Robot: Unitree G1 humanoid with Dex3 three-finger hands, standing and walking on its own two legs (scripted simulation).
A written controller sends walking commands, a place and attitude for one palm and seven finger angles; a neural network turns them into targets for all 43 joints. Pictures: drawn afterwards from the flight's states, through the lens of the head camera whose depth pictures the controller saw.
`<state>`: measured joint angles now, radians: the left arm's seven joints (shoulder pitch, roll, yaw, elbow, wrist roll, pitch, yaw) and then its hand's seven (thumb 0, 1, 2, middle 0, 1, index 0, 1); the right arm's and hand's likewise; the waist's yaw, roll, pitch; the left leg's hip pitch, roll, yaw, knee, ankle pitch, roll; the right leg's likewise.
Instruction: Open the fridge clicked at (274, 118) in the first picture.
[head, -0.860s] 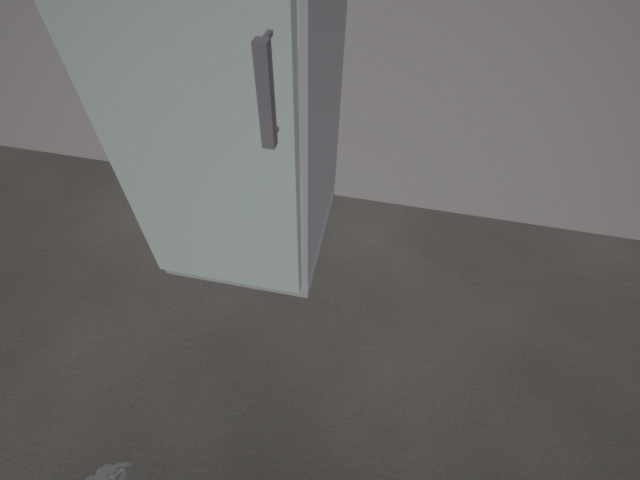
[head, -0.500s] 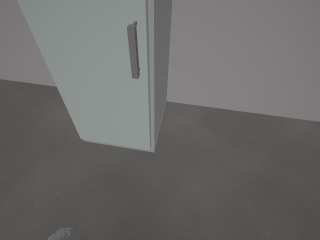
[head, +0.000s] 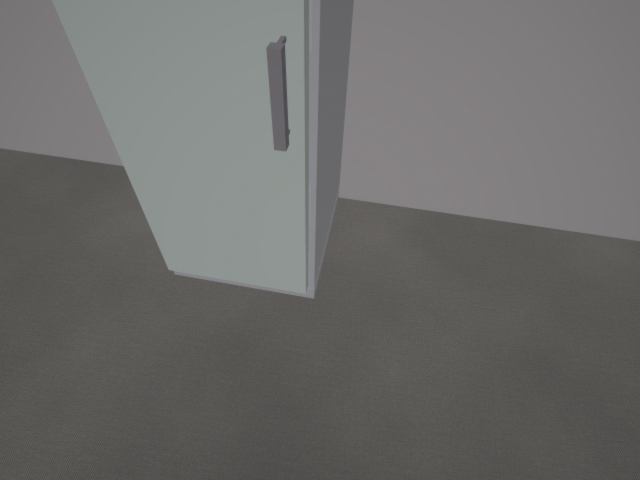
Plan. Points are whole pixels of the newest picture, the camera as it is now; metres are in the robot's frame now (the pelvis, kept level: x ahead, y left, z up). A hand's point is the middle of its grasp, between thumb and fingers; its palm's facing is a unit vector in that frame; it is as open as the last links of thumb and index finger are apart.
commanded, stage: look at it before walking up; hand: right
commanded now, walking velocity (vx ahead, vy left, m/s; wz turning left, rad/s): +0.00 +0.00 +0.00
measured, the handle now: (281, 96) +0.81 +0.13 +0.08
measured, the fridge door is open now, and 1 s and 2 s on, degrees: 0 0 0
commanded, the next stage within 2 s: walk to a spot facing it in 0.58 s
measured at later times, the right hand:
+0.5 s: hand out of the picture +0.07 -0.24 -0.16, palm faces -0.02 +0.94 -0.33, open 7.4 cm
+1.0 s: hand out of the picture +0.06 -0.21 -0.18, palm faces -0.10 +0.96 -0.28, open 7.4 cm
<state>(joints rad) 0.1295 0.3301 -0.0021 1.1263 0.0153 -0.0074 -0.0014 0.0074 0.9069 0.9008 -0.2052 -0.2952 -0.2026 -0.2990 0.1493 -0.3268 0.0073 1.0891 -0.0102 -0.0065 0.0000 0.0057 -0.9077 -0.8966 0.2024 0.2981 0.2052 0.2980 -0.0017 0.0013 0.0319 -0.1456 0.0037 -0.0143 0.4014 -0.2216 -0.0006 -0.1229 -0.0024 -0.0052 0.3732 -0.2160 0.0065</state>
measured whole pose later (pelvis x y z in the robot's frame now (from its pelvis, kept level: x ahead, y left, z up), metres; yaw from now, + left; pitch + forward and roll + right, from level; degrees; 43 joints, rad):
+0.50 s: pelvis +0.00 +0.00 +0.00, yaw +0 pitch -2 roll +0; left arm 0.12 0.33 0.00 1.12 0.01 -0.01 0.00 0.01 0.91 0.90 -0.21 -0.30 -0.20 -0.30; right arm 0.15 -0.33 0.01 1.09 -0.01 -0.01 0.00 0.00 -0.91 -0.90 0.20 0.30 0.21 0.30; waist 0.00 0.00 0.03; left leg -0.14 0.00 -0.02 0.38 -0.21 0.00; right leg -0.12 0.00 -0.01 0.36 -0.20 0.01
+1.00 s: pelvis -0.02 +0.00 -0.02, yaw +7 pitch -1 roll -2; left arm 0.14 0.24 0.03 1.00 0.02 0.02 0.02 0.01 0.91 0.90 -0.20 -0.30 -0.20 -0.30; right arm 0.21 -0.26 -0.03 0.99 -0.02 0.05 0.01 0.00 -0.91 -0.90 0.20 0.30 0.20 0.30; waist -0.02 0.02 0.06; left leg -0.32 -0.04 -0.12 0.63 -0.29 0.01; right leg -0.23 -0.04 -0.12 0.56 -0.31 0.01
